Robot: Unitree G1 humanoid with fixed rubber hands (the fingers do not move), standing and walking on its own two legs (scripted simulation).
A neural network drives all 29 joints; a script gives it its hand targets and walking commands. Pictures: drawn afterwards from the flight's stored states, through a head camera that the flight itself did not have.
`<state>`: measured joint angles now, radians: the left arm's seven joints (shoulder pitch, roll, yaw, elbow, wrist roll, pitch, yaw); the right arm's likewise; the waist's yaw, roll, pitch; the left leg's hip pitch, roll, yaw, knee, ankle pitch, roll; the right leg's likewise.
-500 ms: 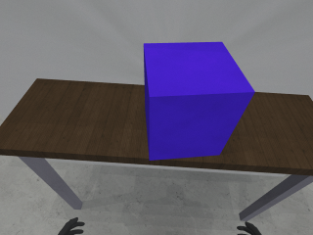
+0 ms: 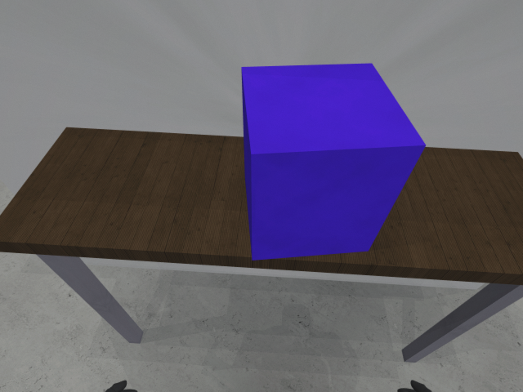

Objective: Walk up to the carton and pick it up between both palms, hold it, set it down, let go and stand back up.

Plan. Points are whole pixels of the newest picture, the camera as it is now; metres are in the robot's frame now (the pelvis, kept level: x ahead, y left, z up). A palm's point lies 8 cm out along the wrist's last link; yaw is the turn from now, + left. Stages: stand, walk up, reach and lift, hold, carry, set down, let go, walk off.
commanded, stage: stand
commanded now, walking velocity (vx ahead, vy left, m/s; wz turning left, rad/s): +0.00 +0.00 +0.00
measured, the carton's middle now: (309, 165) +0.43 -0.06 +0.10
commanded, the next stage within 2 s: none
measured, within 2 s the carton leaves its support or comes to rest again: neither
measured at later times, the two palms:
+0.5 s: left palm out of the picture +0.06 +0.25 -0.11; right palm out of the picture +0.06 -0.26 -0.11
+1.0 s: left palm out of the picture +0.07 +0.25 -0.11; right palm out of the picture +0.06 -0.26 -0.11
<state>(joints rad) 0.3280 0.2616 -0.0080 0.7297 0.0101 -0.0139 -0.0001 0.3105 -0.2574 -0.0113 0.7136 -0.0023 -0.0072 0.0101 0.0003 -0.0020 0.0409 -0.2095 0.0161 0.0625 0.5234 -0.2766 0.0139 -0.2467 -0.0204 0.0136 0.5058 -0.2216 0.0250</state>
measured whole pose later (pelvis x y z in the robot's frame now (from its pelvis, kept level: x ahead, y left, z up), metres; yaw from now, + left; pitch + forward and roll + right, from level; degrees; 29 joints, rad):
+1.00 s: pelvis +0.01 +0.00 +0.00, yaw -1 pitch -2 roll +0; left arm 0.31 0.25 -0.01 0.83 0.00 -0.01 0.01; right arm 0.33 -0.26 0.00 0.79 0.00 -0.01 -0.01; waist 0.00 0.00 0.02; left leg -0.17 0.02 0.06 0.49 -0.27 0.01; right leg -0.22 -0.01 0.03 0.49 -0.22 0.03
